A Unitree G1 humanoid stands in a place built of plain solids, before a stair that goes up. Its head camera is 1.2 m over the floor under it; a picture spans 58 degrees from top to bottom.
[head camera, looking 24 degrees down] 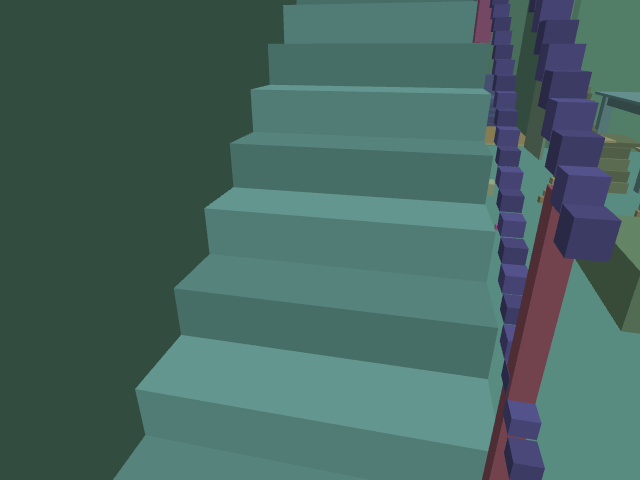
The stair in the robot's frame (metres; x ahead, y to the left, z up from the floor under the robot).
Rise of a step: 0.17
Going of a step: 0.25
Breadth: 0.95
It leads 13 degrees to the right of straight ahead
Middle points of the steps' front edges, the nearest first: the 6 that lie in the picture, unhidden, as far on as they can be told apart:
0.81 0.04 0.35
1.06 -0.01 0.52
1.30 -0.06 0.70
1.55 -0.12 0.87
1.79 -0.17 1.04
2.03 -0.23 1.22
